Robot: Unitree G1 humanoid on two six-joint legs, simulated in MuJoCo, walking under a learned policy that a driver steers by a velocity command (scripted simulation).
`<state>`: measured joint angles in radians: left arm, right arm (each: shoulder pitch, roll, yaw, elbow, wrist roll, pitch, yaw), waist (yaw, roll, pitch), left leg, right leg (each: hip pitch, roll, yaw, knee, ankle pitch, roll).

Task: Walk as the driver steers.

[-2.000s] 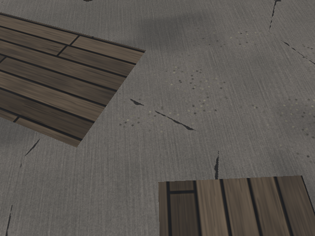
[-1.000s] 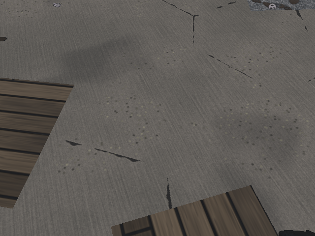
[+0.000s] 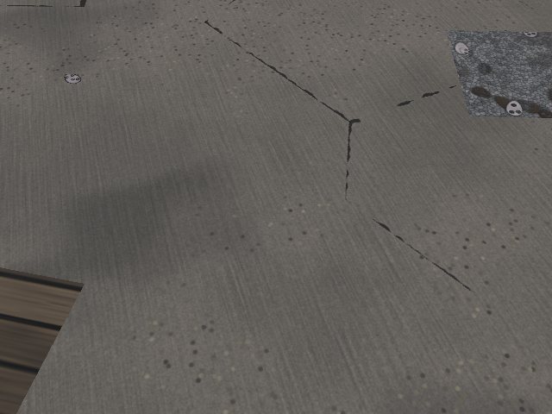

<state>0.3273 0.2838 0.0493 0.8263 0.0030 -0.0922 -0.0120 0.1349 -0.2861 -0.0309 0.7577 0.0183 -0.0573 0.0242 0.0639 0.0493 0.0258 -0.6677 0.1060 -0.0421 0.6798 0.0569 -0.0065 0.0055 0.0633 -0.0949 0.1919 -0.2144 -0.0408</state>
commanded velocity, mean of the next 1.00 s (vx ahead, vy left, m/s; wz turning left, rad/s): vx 0.50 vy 0.00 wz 0.53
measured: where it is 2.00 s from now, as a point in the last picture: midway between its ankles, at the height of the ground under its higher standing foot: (182, 290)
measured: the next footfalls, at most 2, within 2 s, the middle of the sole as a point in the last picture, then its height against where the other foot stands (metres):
left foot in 0.16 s outside the picture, level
right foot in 0.64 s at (306, 374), level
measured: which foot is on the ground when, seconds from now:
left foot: up 0.00-0.14, down 0.16-0.66, up 0.68-1.00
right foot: down 0.00-0.18, up 0.20-0.62, down 0.64-1.00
